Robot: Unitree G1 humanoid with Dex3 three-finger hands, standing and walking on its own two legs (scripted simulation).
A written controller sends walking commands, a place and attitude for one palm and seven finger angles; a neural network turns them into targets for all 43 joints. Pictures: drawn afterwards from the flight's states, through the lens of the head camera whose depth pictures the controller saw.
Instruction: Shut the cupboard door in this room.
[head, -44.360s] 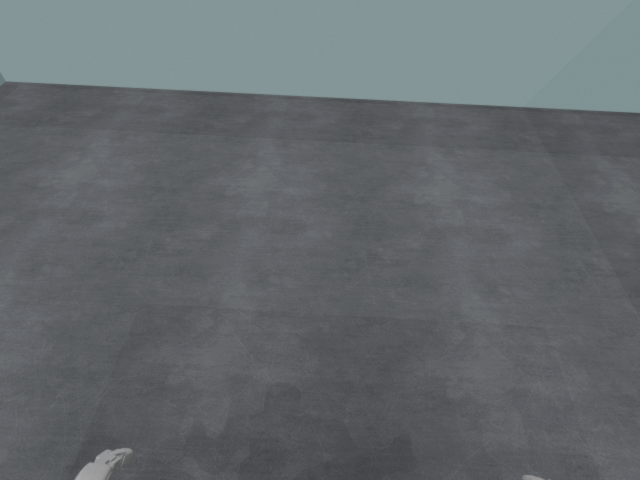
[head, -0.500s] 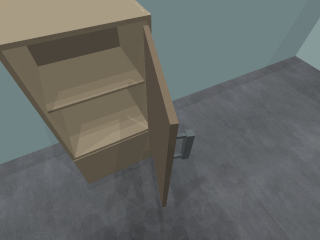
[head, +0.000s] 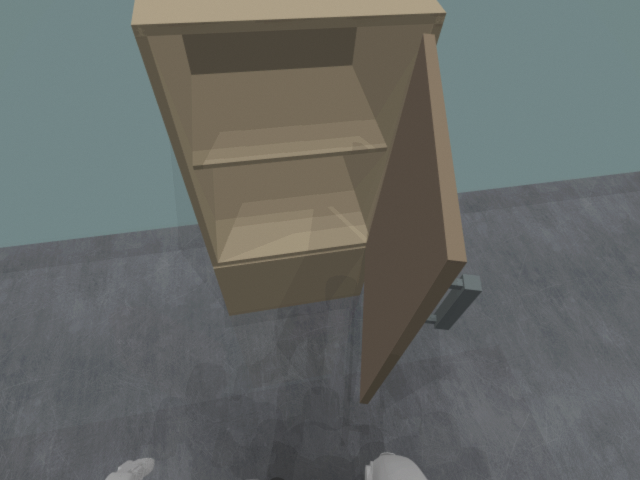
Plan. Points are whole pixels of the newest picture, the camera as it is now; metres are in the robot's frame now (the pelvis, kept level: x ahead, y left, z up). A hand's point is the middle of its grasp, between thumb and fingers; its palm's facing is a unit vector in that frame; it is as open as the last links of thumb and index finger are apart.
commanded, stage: walk around to get in front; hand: left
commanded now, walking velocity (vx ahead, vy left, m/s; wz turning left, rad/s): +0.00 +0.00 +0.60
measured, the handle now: (440, 302) +0.34 -0.15 +0.00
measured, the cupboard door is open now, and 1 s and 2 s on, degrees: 73 73 45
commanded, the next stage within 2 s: none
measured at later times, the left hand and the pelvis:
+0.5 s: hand out of the picture -0.01 +0.12 -0.15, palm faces +0.35 -0.89 -0.30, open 7.4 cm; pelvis +0.00 -0.09 +0.00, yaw +21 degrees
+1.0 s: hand out of the picture -0.09 +0.18 -0.17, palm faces +0.63 -0.73 -0.28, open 7.4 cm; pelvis -0.01 -0.05 +0.00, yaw +38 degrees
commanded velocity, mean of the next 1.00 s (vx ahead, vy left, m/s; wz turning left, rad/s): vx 0.00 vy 0.00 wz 0.60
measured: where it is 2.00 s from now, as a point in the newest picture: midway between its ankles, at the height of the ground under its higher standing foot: outside the picture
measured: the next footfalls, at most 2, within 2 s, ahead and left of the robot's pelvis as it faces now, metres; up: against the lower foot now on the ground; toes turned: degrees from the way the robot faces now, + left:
right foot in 0.18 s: +0.06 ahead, -0.16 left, +0.00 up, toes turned +8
left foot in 0.72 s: -0.06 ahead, +0.05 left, +0.00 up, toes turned +35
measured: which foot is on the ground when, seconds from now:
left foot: down 0.00-0.18, up 0.20-0.70, down 0.72-1.00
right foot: up 0.00-0.16, down 0.18-0.72, up 0.74-1.00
